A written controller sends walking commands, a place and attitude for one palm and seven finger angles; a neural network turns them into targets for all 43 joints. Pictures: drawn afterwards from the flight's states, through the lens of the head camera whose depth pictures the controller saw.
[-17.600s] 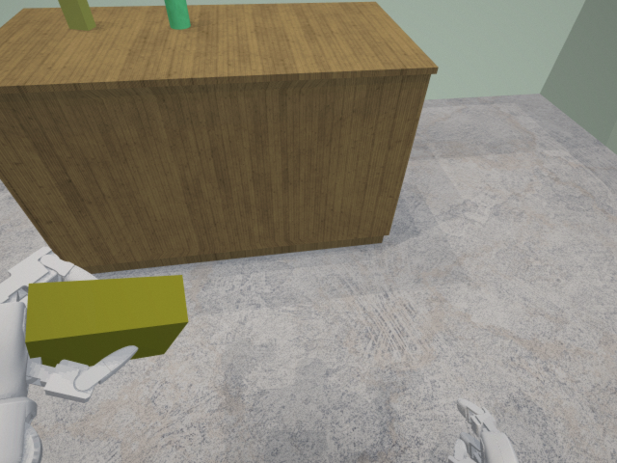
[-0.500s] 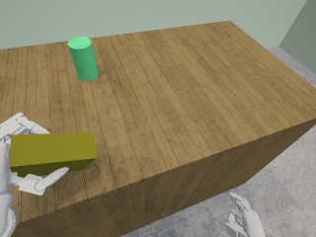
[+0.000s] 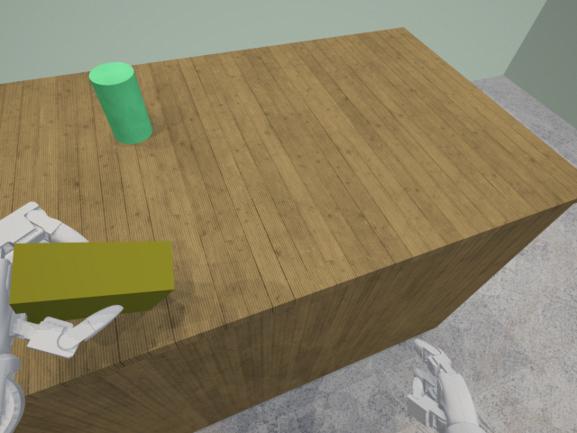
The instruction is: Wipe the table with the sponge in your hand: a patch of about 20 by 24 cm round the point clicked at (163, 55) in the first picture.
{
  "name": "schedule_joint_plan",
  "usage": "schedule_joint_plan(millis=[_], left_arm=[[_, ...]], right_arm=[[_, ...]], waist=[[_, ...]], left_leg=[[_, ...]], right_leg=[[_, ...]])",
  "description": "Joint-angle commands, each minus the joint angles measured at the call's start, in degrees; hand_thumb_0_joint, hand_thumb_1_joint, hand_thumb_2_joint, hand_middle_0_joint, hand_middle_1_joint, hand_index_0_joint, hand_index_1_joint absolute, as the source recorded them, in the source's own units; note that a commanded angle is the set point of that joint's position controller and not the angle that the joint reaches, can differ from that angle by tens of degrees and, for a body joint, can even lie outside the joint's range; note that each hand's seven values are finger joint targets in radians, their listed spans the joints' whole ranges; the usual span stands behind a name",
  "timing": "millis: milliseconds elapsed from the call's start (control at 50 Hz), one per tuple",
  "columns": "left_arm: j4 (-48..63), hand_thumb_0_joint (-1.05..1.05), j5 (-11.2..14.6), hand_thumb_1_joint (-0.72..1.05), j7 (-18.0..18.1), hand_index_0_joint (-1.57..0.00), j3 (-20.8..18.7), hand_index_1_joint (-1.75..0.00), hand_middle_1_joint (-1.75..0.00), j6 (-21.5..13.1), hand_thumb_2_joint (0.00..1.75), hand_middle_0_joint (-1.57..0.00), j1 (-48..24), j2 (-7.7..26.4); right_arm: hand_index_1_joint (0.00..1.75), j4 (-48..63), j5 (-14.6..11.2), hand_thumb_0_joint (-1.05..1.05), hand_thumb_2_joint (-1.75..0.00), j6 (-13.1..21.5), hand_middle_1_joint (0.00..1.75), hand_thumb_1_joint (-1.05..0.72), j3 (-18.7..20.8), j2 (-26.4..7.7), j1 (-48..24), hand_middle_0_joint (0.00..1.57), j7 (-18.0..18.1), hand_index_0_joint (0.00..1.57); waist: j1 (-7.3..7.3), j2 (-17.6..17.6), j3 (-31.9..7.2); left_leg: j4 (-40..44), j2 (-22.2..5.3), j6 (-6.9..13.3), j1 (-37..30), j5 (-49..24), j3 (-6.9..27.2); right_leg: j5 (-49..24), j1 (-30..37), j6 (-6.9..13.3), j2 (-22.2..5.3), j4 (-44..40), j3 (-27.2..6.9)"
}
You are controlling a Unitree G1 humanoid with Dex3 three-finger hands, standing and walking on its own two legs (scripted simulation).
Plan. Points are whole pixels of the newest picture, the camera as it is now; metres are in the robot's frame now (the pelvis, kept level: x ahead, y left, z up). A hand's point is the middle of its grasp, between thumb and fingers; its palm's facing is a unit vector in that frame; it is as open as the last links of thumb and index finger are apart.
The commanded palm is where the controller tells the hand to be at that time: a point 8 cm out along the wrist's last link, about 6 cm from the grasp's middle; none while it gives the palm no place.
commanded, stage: shuffle to correct the standing spot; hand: left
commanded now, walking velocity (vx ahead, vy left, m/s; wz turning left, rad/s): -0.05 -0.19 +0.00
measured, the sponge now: (118, 282) +0.24 +0.21 +0.13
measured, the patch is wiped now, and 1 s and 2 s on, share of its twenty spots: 0.00 0.00 0.00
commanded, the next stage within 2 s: come to a stop and stand still in 0.28 s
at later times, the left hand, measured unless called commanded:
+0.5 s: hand (121, 290) +0.22 +0.19 +0.16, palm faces +0.33 -0.85 -0.41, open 9.4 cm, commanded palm +0.16 +0.23 +0.17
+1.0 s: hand (56, 292) +0.22 +0.26 +0.14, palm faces +0.33 -0.86 -0.38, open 9.4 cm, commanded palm +0.16 +0.29 +0.17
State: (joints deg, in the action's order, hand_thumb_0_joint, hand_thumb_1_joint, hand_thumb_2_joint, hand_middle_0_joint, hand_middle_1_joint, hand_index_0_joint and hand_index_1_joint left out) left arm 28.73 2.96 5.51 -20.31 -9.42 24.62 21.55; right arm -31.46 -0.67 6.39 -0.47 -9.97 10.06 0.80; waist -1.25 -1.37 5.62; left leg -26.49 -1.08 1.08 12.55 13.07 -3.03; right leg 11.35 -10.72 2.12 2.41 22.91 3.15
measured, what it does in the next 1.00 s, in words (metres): stands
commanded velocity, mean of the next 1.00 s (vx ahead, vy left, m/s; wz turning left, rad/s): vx -0.02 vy -0.06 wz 0.00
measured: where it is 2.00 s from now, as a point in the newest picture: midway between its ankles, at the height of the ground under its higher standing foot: outside the picture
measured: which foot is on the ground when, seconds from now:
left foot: down 0.00-1.00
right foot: down 0.00-1.00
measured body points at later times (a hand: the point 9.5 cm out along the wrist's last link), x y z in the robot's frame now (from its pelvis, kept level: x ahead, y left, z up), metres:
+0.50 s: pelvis +0.00 -0.05 -0.01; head +0.03 -0.04 +0.44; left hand +0.20 +0.23 +0.18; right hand +0.16 -0.30 -0.09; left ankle +0.01 +0.10 -0.74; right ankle +0.01 -0.09 -0.74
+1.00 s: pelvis -0.01 +0.01 +0.00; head +0.01 +0.03 +0.45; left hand +0.19 +0.30 +0.17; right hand +0.16 -0.21 -0.08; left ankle +0.01 +0.10 -0.74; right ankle +0.01 -0.09 -0.74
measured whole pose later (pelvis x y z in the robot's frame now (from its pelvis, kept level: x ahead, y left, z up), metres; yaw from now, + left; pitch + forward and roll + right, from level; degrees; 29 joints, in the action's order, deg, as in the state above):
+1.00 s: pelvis -0.01 +0.01 +0.00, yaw -1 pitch -2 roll -1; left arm 25.0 2.5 5.0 -18.8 -9.6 24.1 20.9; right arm -32.7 -0.8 7.1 -1.0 -11.8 12.8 1.7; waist -1.8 -0.7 4.2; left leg -27.4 -0.8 2.5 12.6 13.4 -6.0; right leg 11.5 -11.9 1.2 1.6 24.9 1.4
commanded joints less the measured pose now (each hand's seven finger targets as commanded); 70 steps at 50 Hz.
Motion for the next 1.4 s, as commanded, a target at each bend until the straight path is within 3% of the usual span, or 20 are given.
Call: schedule_joint_plan(millis=[0,300,460,540,560,580,600,640,680,760,780,800,840,880,920,1040,1100,1160,1320,1380], left_arm=[[13.0,0.0,1.5,0.1,0.7,-1.2,-6.1,-1.6,-1.6,-3.5,1.3,-1.2,-1.9,8.1],[14.9,0.0,2.9,0.1,1.5,-1.2,-7.9,-1.6,-1.6,-2.6,1.3,-1.2,0.5,10.3],[13.3,0.0,2.2,0.1,2.9,-1.2,-8.9,-1.6,-1.6,-2.7,1.3,-1.2,0.9,11.0],[13.2,0.0,1.7,0.1,3.2,-1.2,-7.3,-1.6,-1.6,-2.5,1.3,-1.2,0.4,10.2],[22.4,0.0,-5.8,0.1,1.5,-1.2,-38.6,-1.6,-1.6,-8.1,1.3,-1.2,-52.4,53.3],[-0.2,0.0,0.1,0.1,0.4,-1.2,-22.7,-1.6,-1.6,-5.5,1.3,-1.2,-36.7,31.1],[-3.3,0.0,-0.6,0.1,-0.3,-1.2,-14.0,-1.6,-1.6,-4.4,1.3,-1.2,-24.7,17.9],[-0.7,0.0,0.7,0.1,-1.3,-1.2,-8.3,-1.6,-1.6,-4.4,1.3,-1.2,-10.8,11.5],[1.8,0.0,1.3,0.1,-1.2,-1.2,-4.4,-1.6,-1.6,-3.8,1.3,-1.2,0.3,5.8],[6.7,0.0,0.5,0.1,0.2,-1.2,-8.8,-1.6,-1.6,-3.1,1.3,-1.2,0.8,11.0],[7.0,0.0,0.3,0.1,1.1,-1.2,-12.0,-1.6,-1.6,-3.0,1.3,-1.2,1.4,14.1],[7.6,0.0,0.6,0.1,0.8,-1.2,-9.6,-1.6,-1.6,-3.2,1.3,-1.2,-0.1,11.0],[10.2,0.0,0.6,0.1,1.2,-1.2,-10.9,-1.6,-1.6,-4.0,1.3,-1.2,-4.1,12.8],[13.6,0.0,-0.1,0.1,1.8,-1.2,-11.5,-1.6,-1.6,-4.6,1.3,-1.2,-8.6,14.4],[11.2,0.0,0.0,0.1,1.9,-1.2,-9.0,-1.6,-1.6,-4.6,1.3,-1.2,-10.5,11.5],[8.8,0.0,-1.0,0.1,1.1,-1.2,-4.4,-1.6,-1.6,-4.8,1.3,-1.2,-9.8,7.4],[8.0,0.0,-1.5,0.1,0.9,-1.2,-2.6,-1.6,-1.6,-4.6,1.3,-1.2,-8.4,5.5],[9.6,0.0,-1.8,0.1,1.1,-1.2,-4.1,-1.6,-1.6,-4.6,1.3,-1.2,-8.6,7.6],[13.2,0.0,-1.5,0.1,1.2,-1.2,-5.8,-1.6,-1.6,-4.9,1.3,-1.2,-8.1,9.5],[12.9,0.0,-1.6,0.1,1.4,-1.2,-6.8,-1.6,-1.6,-4.6,1.3,-1.2,-6.9,9.9]], right_arm=[[0.3,8.9,-0.2,0.0,-0.9,2.6,0.3,-0.9,3.5,-8.2,-3.3,0.2,1.0,0.2],[0.3,8.2,-0.5,0.0,-0.9,2.3,0.3,-0.9,4.2,-8.6,-2.8,0.2,2.1,0.2],[0.3,8.0,-1.1,0.0,-0.9,2.3,0.3,-0.9,3.6,-8.4,-3.3,0.2,2.0,0.2],[0.3,7.4,-0.9,0.0,-0.9,2.4,0.3,-0.9,3.2,-8.7,-3.9,0.2,2.0,0.2],[0.3,2.7,1.2,0.0,-0.9,6.2,0.3,-0.9,5.3,-9.2,7.1,0.2,2.9,0.2],[0.3,2.1,-1.4,0.0,-0.9,4.9,0.3,-0.9,4.2,-7.9,-1.2,0.2,2.8,0.2],[0.3,4.5,-0.1,0.0,-0.9,4.9,0.3,-0.9,4.9,-9.5,-1.9,0.2,1.5,0.2],[0.3,6.2,-1.1,0.0,-0.9,4.2,0.3,-0.9,4.8,-9.8,-0.5,0.2,-0.1,0.2],[0.3,7.3,-2.2,0.0,-0.9,3.7,0.3,-0.9,4.0,-8.5,-2.3,0.2,-2.1,0.2],[0.3,8.7,-1.3,0.0,-0.9,3.1,0.3,-0.9,3.2,-8.4,-4.2,0.2,-1.0,0.2],[0.3,8.2,-1.2,0.0,-0.9,2.7,0.3,-0.9,2.8,-8.7,-5.4,0.2,-0.3,0.2],[0.3,8.8,-0.8,0.0,-0.9,2.6,0.3,-0.9,2.4,-8.2,-4.3,0.2,0.2,0.2],[0.3,9.1,-0.4,0.0,-0.9,3.1,0.3,-0.9,2.0,-8.3,-4.7,0.2,1.2,0.2],[0.3,8.7,-0.2,0.0,-0.9,3.5,0.3,-0.9,1.7,-8.6,-5.3,0.2,1.7,0.2],[0.3,8.5,-0.3,0.0,-0.9,4.1,0.3,-0.9,1.7,-8.4,-3.9,0.2,1.7,0.2],[0.3,8.2,-0.3,0.0,-0.9,5.2,0.3,-0.9,1.6,-8.6,-3.2,0.2,0.8,0.2],[0.3,8.0,-0.3,0.0,-0.9,5.1,0.3,-0.9,1.5,-8.6,-3.1,0.2,0.4,0.2],[0.3,8.4,-0.3,0.0,-0.9,4.8,0.3,-0.9,1.7,-8.5,-2.9,0.2,0.3,0.2],[0.3,8.7,0.2,0.0,-0.9,4.1,0.3,-0.9,1.8,-8.1,-2.8,0.2,0.0,0.2],[0.3,8.5,-0.3,0.0,-0.9,4.0,0.3,-0.9,1.6,-8.3,-3.9,0.2,-0.1,0.2]], waist=[[0.77,5.1,-12.5],[1.37,1.8,-11.6],[0.72,1.5,-10.9],[0.58,2.0,-10.0],[-0.5,-9.5,-2.4],[0.76,9.0,-7.4],[-0.68,15.0,-14.5],[-0.74,8.0,-17.0],[-1.46,-0.5,-19.2],[-1.21,-8.9,-12.7],[-1.36,-5.8,-12.6],[-0.37,-4.3,-11.5],[-0.22,2.0,-9.4],[-0.21,8.0,-9.5],[-0.19,10.1,-9.5],[-0.36,5.9,-9.4],[-0.25,6.9,-9.1],[-0.24,4.9,-9.8],[-0.15,9.7,-12.7],[-0.16,8.4,-12.4]], left_leg=[[2.7,-7.0,-0.1,-2.7,-11.4,6.2],[-4.1,-4.5,0.4,-1.3,-1.7,3.7],[-4.4,-3.3,0.7,-0.7,-0.6,3.9],[-2.1,-3.7,1.1,-2.1,-2.9,4.6],[-3.2,0.6,-1.2,1.3,-3.3,-7.1],[1.7,-4.6,-0.6,-0.1,-9.3,0.2],[-1.8,-5.2,0.0,-6.5,-11.4,1.3],[-3.1,-3.5,1.0,-4.2,-10.3,-1.1],[-2.2,-2.8,1.2,-2.9,-9.5,-0.9],[-0.8,-2.4,0.7,-1.1,-1.4,0.4],[0.3,-2.8,0.8,-3.8,-0.5,0.4],[0.8,-2.8,0.9,-3.2,0.4,1.2],[2.8,-3.2,1.0,-2.8,1.9,2.1],[5.1,-4.0,1.1,-4.1,1.9,3.4],[7.0,-5.0,1.3,-1.9,2.8,4.8],[8.5,-5.9,1.2,-1.2,2.3,6.6],[10.5,-6.6,0.7,-1.3,2.0,8.3],[9.3,-6.8,0.2,-1.8,-2.7,7.8],[6.4,-7.8,-2.7,-10.2,-25.3,7.2],[5.6,-7.0,-3.5,-9.2,-25.0,6.3]], right_leg=[[-11.7,3.5,-0.8,-4.7,-1.5,-5.0],[-7.3,-1.9,0.2,-9.0,-4.3,-10.3],[-4.1,-0.1,-2.9,-10.5,-7.8,-13.7],[-5.8,0.2,-3.0,-10.0,-7.7,-12.3],[-30.7,-5.5,-13.6,-4.5,-12.2,-8.4],[-22.9,-1.1,-2.2,-11.3,0.1,-6.7],[-21.5,-0.3,-1.1,-9.0,3.3,-11.8],[-26.0,4.2,-5.3,-8.9,2.1,-11.1],[-27.1,8.4,-6.4,-8.3,2.1,-9.4],[-9.0,1.8,-4.6,-8.4,-4.4,-9.7],[-3.8,-1.7,-3.3,-8.1,-5.0,-10.2],[0.8,-2.5,-2.0,-8.2,-5.3,-9.5],[4.0,-3.9,-0.8,-7.3,-5.6,-10.1],[2.6,-4.0,-0.2,-5.9,-3.6,-9.6],[0.0,-0.7,-0.4,-4.9,-1.6,-7.1],[-2.2,1.0,-1.0,-4.2,-0.5,-4.2],[-1.7,0.2,-1.3,-3.4,1.1,-2.9],[-4.0,1.3,-1.2,-4.1,0.9,-3.2],[-0.5,-1.4,-0.8,-3.9,3.1,-1.4],[-3.0,0.1,-0.7,-3.8,1.8,-1.3]])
